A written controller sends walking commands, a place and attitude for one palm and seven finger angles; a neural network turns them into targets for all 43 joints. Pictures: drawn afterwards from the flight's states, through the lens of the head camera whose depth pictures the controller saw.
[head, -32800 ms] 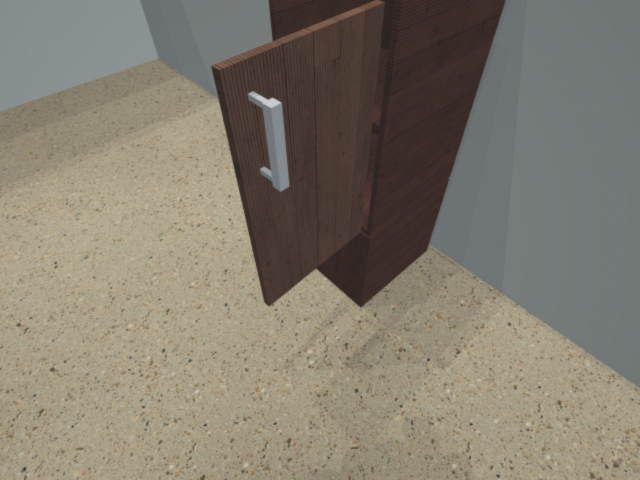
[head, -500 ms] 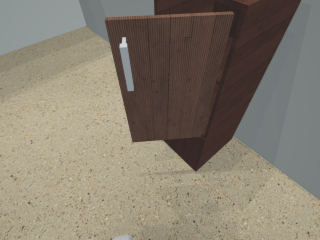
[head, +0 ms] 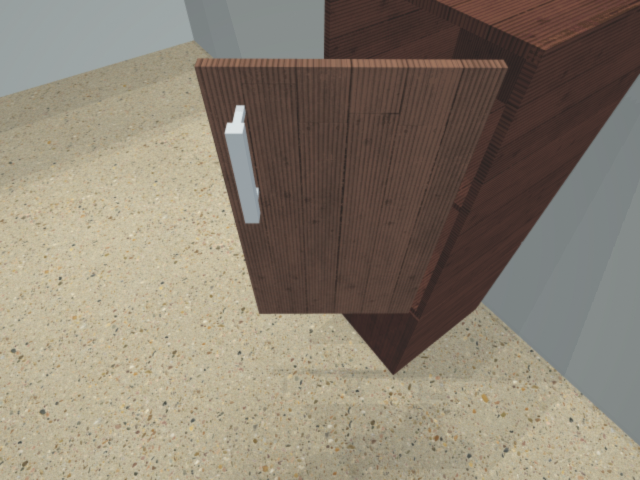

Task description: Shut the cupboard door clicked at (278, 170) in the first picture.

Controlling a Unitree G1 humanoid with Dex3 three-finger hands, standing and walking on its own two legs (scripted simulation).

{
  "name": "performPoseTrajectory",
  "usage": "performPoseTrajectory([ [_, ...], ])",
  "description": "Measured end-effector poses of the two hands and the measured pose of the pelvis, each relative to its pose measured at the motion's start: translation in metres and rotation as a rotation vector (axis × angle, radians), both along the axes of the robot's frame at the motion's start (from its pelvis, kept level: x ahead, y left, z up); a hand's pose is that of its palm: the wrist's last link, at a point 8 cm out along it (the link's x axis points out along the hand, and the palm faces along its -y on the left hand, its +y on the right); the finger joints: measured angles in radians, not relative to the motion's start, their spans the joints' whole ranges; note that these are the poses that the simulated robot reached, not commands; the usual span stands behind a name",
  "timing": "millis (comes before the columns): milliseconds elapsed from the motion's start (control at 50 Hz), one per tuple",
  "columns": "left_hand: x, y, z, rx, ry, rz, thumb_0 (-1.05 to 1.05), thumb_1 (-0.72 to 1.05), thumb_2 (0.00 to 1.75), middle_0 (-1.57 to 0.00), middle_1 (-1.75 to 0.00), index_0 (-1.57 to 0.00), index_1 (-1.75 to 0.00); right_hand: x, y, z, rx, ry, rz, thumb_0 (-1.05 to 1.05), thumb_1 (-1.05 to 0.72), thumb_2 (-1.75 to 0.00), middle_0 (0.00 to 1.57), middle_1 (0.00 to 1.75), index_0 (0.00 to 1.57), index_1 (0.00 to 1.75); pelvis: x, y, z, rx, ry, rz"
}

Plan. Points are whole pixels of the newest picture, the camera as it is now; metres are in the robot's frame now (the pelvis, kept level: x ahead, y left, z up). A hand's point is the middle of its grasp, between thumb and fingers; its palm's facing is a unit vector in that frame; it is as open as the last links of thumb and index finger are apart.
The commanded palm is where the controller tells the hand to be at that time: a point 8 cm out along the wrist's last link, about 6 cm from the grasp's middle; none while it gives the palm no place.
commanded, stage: come to a stop and stand still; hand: left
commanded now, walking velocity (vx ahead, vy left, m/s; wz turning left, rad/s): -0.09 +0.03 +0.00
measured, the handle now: (246, 168) +0.46 +0.14 +0.13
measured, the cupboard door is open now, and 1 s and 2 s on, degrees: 54 54 54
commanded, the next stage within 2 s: look again from close up in 1.04 s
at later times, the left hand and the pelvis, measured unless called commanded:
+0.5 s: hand out of the picture +0.05 +0.24 -0.17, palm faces -0.02 -0.97 -0.23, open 7.4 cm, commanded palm none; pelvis -0.02 +0.06 +0.00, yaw -2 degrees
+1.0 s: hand out of the picture -0.11 +0.28 -0.17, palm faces +0.00 -0.98 -0.20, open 7.4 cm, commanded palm none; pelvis -0.07 +0.10 +0.00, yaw -1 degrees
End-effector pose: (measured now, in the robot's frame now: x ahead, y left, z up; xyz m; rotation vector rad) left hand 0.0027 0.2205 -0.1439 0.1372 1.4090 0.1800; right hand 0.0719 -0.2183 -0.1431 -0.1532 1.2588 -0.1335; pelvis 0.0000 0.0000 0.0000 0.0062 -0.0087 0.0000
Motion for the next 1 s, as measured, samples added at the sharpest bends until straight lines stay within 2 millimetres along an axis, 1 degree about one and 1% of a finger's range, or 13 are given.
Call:
performPoseTrajectory([
  [60, 0.009, 0.007, 0.006, 0.040, -0.022, -0.016, 0.01, 0.92, 0.90, -0.20, -0.30, -0.20, -0.30, -0.008, -0.014, -0.003, -0.003, 0.030, -0.019, -0.01, -0.92, -0.90, 0.20, 0.30, 0.20, 0.30, 0.000, -0.005, 0.000, -0.001, 0.007, 0.003],
  [140, 0.018, 0.016, 0.012, 0.073, -0.042, -0.032, 0.01, 0.91, 0.90, -0.20, -0.30, -0.20, -0.30, -0.021, -0.028, 0.000, -0.025, 0.072, -0.046, 0.00, -0.92, -0.90, 0.20, 0.30, 0.20, 0.30, 0.001, -0.006, 0.003, 0.010, 0.008, 0.000],
  [200, 0.025, 0.022, 0.015, 0.076, -0.053, -0.050, 0.01, 0.91, 0.90, -0.20, -0.30, -0.20, -0.30, -0.027, -0.031, 0.004, -0.038, 0.083, -0.060, 0.00, -0.91, -0.90, 0.20, 0.30, 0.20, 0.30, 0.002, -0.003, 0.005, 0.015, 0.008, -0.006],
  [260, 0.032, 0.029, 0.011, 0.066, -0.067, -0.061, 0.01, 0.91, 0.90, -0.20, -0.30, -0.20, -0.30, -0.033, -0.028, 0.006, -0.049, 0.078, -0.063, 0.00, -0.91, -0.90, 0.20, 0.30, 0.20, 0.30, 0.002, 0.003, 0.003, 0.010, 0.007, -0.008],
  [300, 0.036, 0.033, 0.005, 0.061, -0.085, -0.062, 0.01, 0.90, 0.90, -0.20, -0.30, -0.20, -0.30, -0.037, -0.024, 0.004, -0.060, 0.068, -0.061, 0.00, -0.91, -0.90, 0.20, 0.30, 0.20, 0.30, 0.002, 0.009, -0.001, -0.012, 0.006, -0.007],
  [360, 0.041, 0.041, 0.002, 0.060, -0.132, -0.086, 0.01, 0.90, 0.90, -0.20, -0.30, -0.20, -0.30, -0.039, -0.012, 0.006, -0.071, 0.027, -0.067, 0.00, -0.91, -0.90, 0.20, 0.30, 0.20, 0.30, -0.004, 0.022, -0.003, -0.028, 0.004, -0.021],
  [460, 0.042, 0.059, 0.002, 0.028, -0.184, -0.114, 0.01, 0.90, 0.90, -0.20, -0.30, -0.20, -0.30, -0.046, 0.022, 0.014, -0.061, -0.053, -0.070, 0.00, -0.91, -0.90, 0.20, 0.30, 0.20, 0.30, -0.015, 0.048, -0.002, -0.025, -0.021, -0.026],
  [540, 0.038, 0.079, 0.004, 0.028, -0.225, -0.117, 0.01, 0.90, 0.90, -0.20, -0.30, -0.20, -0.30, -0.056, 0.048, 0.012, -0.042, -0.076, -0.044, 0.00, -0.91, -0.90, 0.20, 0.30, 0.20, 0.30, -0.028, 0.065, -0.004, -0.022, -0.034, -0.039],
  [580, 0.031, 0.087, 0.006, 0.029, -0.224, -0.126, 0.01, 0.90, 0.90, -0.20, -0.30, -0.20, -0.30, -0.061, 0.059, 0.012, -0.033, -0.083, -0.043, 0.00, -0.92, -0.90, 0.20, 0.30, 0.20, 0.30, -0.036, 0.073, -0.003, -0.025, -0.037, -0.041],
  [640, 0.015, 0.099, 0.007, 0.030, -0.203, -0.134, 0.01, 0.90, 0.90, -0.20, -0.30, -0.20, -0.30, -0.071, 0.069, 0.013, -0.030, -0.088, -0.039, 0.00, -0.93, -0.90, 0.20, 0.30, 0.20, 0.30, -0.046, 0.083, -0.002, -0.025, -0.033, -0.040],
  [780, -0.038, 0.117, 0.003, 0.027, -0.104, -0.101, 0.01, 0.90, 0.90, -0.20, -0.30, -0.19, -0.30, -0.101, 0.079, 0.013, -0.033, -0.023, -0.027, 0.00, -0.92, -0.90, 0.20, 0.30, 0.20, 0.30, -0.061, 0.097, 0.000, -0.022, -0.018, -0.026],
  [900, -0.088, 0.116, 0.001, 0.012, 0.005, -0.060, 0.01, 0.91, 0.90, -0.20, -0.30, -0.19, -0.30, -0.120, 0.081, 0.011, -0.035, 0.031, -0.028, 0.00, -0.91, -0.90, 0.20, 0.30, 0.20, 0.30, -0.068, 0.100, 0.001, -0.018, -0.019, -0.019],
  [1000, -0.118, 0.105, 0.001, -0.006, 0.065, -0.033, 0.01, 0.91, 0.90, -0.20, -0.30, -0.19, -0.30, -0.125, 0.080, 0.009, -0.027, 0.050, -0.023, 0.00, -0.91, -0.90, 0.20, 0.30, 0.20, 0.30, -0.071, 0.098, 0.002, -0.016, -0.022, -0.012],
])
